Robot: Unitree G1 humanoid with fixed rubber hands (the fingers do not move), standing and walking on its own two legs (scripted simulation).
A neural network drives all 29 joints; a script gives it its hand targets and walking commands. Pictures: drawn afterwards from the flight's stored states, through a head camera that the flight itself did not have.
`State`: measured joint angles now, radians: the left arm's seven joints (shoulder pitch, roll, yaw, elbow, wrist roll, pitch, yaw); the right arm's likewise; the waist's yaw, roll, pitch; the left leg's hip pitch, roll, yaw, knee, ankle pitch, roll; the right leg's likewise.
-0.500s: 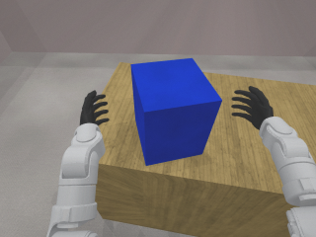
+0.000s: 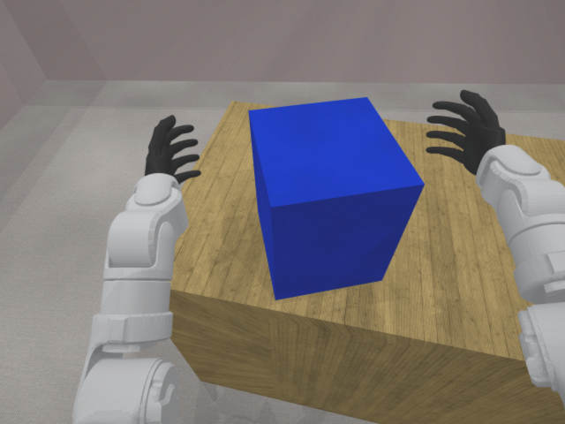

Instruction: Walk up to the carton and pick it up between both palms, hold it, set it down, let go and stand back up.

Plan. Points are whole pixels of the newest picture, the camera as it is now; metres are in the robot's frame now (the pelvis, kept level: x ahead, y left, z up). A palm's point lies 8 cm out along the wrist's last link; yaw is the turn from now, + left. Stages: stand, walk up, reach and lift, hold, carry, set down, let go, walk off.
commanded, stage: reach and lift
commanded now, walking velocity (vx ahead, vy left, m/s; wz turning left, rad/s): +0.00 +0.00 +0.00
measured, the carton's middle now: (320, 201) +0.47 +0.02 +0.04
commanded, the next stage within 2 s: none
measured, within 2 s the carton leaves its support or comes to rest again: neither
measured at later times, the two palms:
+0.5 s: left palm (173, 144) +0.39 +0.21 +0.20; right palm (472, 117) +0.50 -0.17 +0.21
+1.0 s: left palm (177, 180) +0.39 +0.22 +0.13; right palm (443, 150) +0.49 -0.15 +0.16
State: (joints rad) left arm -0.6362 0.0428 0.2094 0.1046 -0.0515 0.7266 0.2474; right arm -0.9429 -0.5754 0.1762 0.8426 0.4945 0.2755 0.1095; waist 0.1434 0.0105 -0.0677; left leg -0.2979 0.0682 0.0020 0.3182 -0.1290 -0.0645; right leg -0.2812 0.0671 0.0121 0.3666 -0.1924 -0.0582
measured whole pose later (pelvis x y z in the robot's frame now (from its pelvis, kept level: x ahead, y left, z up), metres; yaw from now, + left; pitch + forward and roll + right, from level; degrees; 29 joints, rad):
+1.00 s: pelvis -0.02 +0.01 -0.01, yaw +0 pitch +17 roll -1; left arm -0.91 0.02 0.18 0.66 -0.05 0.42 0.29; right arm -1.20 -0.52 0.04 1.29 0.31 0.15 0.19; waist 0.22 0.01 -0.18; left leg -0.57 0.07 0.00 0.36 -0.09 -0.05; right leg -0.52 0.07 0.01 0.35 -0.12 -0.04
